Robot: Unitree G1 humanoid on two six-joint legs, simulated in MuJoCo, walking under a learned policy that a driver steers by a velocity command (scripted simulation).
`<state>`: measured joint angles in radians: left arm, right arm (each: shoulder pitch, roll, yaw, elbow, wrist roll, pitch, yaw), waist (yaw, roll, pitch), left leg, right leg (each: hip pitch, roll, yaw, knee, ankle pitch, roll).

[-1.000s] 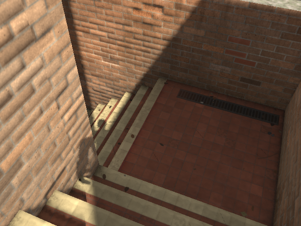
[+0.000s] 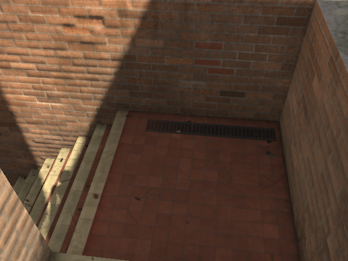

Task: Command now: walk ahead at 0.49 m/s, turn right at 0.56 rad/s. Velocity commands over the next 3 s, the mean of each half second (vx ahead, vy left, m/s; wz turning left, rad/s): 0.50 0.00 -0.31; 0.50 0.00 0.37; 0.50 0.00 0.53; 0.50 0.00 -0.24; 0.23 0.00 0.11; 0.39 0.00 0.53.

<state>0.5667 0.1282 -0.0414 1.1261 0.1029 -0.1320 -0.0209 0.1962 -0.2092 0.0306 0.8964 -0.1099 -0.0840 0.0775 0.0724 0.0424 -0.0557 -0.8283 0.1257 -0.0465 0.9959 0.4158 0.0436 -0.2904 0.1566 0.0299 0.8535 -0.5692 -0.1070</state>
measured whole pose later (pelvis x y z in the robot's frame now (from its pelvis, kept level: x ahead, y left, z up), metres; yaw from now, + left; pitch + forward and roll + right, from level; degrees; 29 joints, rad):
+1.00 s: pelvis +0.51 -0.04 -0.45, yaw +6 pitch -1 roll -5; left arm 0.57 0.11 -0.07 1.12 0.11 -0.15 -0.01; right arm 0.22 -0.24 0.00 0.94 -0.12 -0.06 0.09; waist 0.06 0.06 0.00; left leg -0.66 0.10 -0.05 0.75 0.50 0.07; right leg -0.21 0.01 -0.25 1.00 -0.77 -0.03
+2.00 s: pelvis +1.08 +0.15 -0.78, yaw +12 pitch +4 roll +0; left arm 0.37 0.22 0.09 0.93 -0.04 -0.06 0.04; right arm 0.06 -0.18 -0.06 0.82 0.01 -0.11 0.00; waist 0.04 -0.03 -0.05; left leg -0.41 -0.01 0.02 0.54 -0.20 0.02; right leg -0.45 0.05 0.14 1.19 -0.36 -0.07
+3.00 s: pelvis +1.33 +0.26 -0.76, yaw +35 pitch +3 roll -3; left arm -0.04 0.27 0.10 0.83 -0.02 -0.09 0.00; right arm 0.43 -0.19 -0.06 0.91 0.02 -0.07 -0.02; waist -0.08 -0.03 0.00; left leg -0.09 -0.04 -0.11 0.29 -0.25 0.07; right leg -0.63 -0.03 0.06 0.63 0.00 -0.01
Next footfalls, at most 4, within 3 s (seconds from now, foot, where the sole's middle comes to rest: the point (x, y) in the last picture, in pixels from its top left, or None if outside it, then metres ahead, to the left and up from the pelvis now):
0.16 left None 0.20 0.10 -0.93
0.64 right None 0.43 -0.13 -1.14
1.14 left None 0.67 0.11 -1.34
1.52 right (199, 244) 1.01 -0.04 -1.55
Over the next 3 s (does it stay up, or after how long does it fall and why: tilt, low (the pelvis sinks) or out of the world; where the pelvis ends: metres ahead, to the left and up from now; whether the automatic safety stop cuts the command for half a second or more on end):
stays up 1.33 0.26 -0.76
